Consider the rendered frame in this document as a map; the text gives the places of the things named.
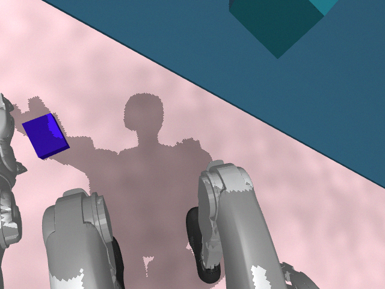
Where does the left robot hand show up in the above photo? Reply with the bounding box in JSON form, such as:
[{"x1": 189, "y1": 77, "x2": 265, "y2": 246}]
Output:
[{"x1": 0, "y1": 93, "x2": 27, "y2": 175}]

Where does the left robot arm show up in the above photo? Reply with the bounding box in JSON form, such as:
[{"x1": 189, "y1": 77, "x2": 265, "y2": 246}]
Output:
[{"x1": 0, "y1": 141, "x2": 22, "y2": 289}]

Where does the left robot foot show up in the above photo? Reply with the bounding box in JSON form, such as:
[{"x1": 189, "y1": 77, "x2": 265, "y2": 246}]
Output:
[{"x1": 112, "y1": 237, "x2": 125, "y2": 289}]

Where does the right robot hand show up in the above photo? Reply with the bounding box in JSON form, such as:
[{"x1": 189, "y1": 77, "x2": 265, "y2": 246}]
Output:
[{"x1": 280, "y1": 262, "x2": 319, "y2": 289}]

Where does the right robot foot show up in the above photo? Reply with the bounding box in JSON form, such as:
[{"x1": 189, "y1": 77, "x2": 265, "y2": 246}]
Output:
[{"x1": 186, "y1": 207, "x2": 221, "y2": 284}]

